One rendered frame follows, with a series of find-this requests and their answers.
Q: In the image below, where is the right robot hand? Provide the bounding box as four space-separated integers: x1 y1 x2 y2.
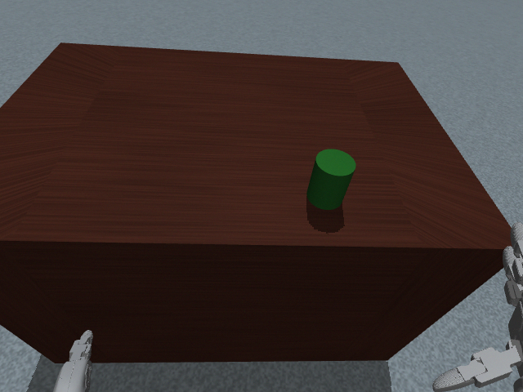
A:
432 222 523 392

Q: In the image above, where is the can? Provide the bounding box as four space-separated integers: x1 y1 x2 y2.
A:
306 149 355 210

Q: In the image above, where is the left robot hand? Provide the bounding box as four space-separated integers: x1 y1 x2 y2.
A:
53 330 93 392

